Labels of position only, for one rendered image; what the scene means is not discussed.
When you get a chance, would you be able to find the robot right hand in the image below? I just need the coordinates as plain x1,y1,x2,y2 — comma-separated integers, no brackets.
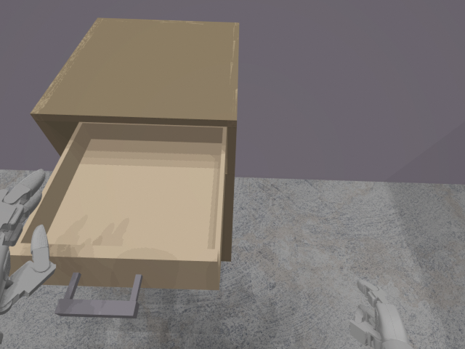
350,279,409,349

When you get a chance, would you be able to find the handle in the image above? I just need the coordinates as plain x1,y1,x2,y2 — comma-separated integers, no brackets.
54,273,142,318

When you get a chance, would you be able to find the drawer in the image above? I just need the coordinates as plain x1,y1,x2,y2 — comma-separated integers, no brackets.
9,122,227,290

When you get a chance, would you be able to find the robot left hand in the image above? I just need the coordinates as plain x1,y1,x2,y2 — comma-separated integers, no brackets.
0,169,56,315

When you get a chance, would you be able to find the cabinet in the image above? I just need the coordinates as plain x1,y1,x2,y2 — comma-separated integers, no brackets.
30,17,239,262

